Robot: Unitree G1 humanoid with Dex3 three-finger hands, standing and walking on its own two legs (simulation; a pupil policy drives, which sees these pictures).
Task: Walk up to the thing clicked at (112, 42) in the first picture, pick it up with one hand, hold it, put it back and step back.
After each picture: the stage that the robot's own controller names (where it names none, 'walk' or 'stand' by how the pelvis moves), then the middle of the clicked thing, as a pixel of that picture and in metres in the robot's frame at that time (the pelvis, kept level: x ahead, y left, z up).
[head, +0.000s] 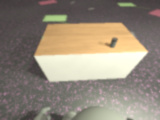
stand; (113, 42) +0.87 -0.28 -0.08
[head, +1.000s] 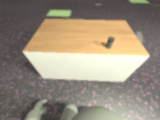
rise first; (109, 42) +0.77 -0.19 -0.05
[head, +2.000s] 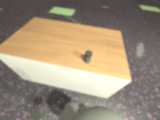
rise first; (87, 57) +0.54 +0.07 -0.06
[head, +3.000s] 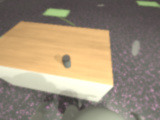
stand; (66, 61) +0.46 +0.21 -0.06
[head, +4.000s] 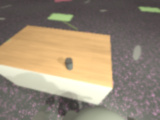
stand; (69, 64) +0.48 +0.19 -0.09
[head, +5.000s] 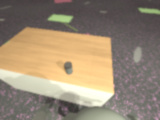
stand; (68, 68) +0.44 +0.19 -0.09
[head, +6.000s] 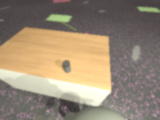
stand; (66, 66) +0.45 +0.21 -0.09
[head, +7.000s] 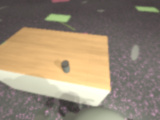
stand; (66, 66) +0.45 +0.22 -0.09
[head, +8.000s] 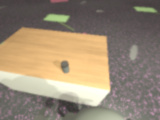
stand; (65, 67) +0.44 +0.22 -0.09
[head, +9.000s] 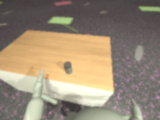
rise first; (68, 68) +0.44 +0.22 -0.08
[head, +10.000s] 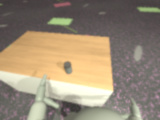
go down; (68, 67) +0.44 +0.22 -0.08
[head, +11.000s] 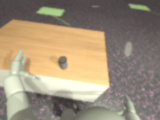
go down; (63, 63) +0.46 +0.20 -0.06
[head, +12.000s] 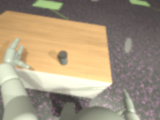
go down; (63, 58) +0.47 +0.19 -0.02
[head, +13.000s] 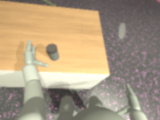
close in; (53, 52) +0.46 +0.22 +0.01
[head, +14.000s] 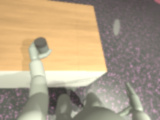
close; (43, 47) +0.49 +0.25 +0.03
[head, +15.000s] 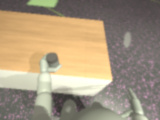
lift; (53, 62) +0.37 +0.22 +0.06
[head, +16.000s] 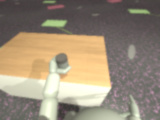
lift; (63, 63) +0.33 +0.17 +0.14
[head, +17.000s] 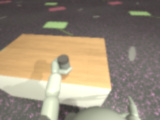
hold; (64, 64) +0.33 +0.17 +0.13
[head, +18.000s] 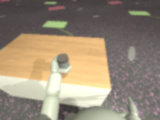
hold; (64, 63) +0.34 +0.17 +0.13
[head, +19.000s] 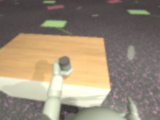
crouch; (65, 66) +0.33 +0.16 +0.11
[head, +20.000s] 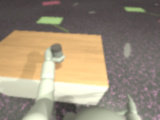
crouch; (57, 53) +0.41 +0.21 +0.14
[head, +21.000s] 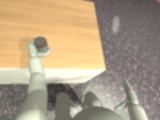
lower; (42, 47) +0.48 +0.24 +0.01
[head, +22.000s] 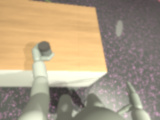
lower; (46, 51) +0.46 +0.23 +0.03
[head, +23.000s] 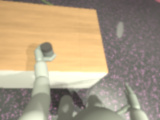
lower; (48, 52) +0.46 +0.23 +0.03
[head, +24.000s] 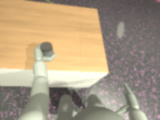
lower; (48, 51) +0.46 +0.23 +0.03
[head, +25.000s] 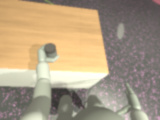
loosen; (51, 53) +0.45 +0.21 +0.03
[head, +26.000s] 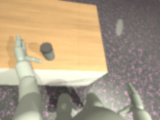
rise; (48, 52) +0.45 +0.22 +0.02
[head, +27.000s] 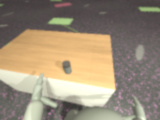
sink last; (67, 67) +0.43 +0.21 -0.04
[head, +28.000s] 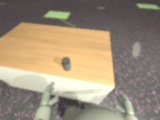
stand; (66, 64) +0.43 +0.21 -0.04
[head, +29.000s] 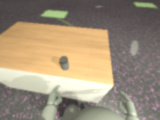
stand; (64, 63) +0.43 +0.21 -0.02
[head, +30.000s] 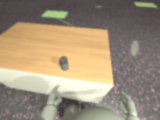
stand; (64, 63) +0.43 +0.21 -0.02
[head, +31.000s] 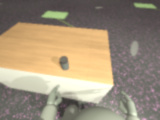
stand; (64, 63) +0.44 +0.21 -0.02
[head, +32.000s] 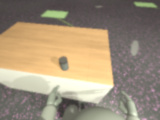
stand; (64, 63) +0.43 +0.21 -0.02
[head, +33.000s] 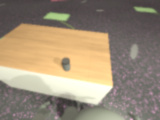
stand; (66, 64) +0.44 +0.21 -0.05
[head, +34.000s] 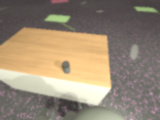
walk; (66, 67) +0.44 +0.21 -0.09
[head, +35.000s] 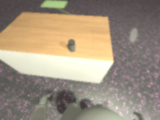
walk; (72, 45) +0.62 +0.19 -0.07
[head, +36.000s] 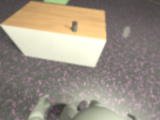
walk; (74, 26) +0.96 +0.20 -0.07
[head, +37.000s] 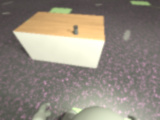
stand; (75, 30) +1.05 +0.22 -0.08
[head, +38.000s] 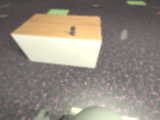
stand; (73, 31) +1.05 +0.25 -0.09
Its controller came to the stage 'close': yes
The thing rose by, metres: 0.22
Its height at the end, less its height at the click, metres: +0.00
